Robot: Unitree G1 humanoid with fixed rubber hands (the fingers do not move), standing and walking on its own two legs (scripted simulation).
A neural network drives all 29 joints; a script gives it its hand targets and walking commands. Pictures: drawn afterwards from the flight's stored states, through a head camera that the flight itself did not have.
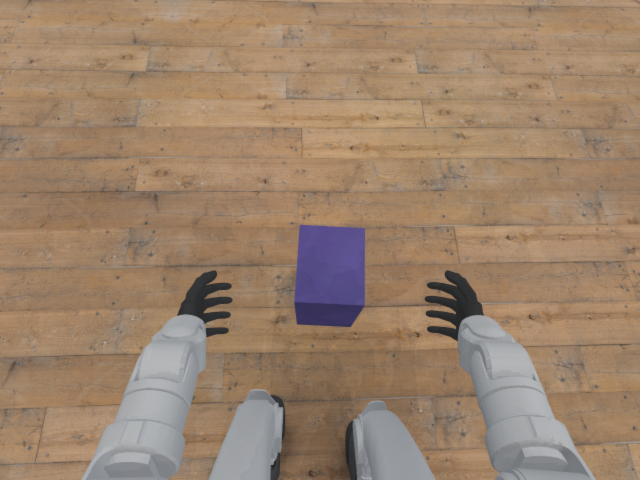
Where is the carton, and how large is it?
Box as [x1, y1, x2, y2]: [294, 225, 364, 326]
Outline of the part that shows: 300,225 294,299 297,323 350,326 364,305 364,228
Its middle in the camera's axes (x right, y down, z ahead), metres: +0.02 +0.10 +1.00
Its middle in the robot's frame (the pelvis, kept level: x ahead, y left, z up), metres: +0.51 -0.04 -0.55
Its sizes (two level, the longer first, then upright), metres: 0.182 0.152 0.284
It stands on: the floor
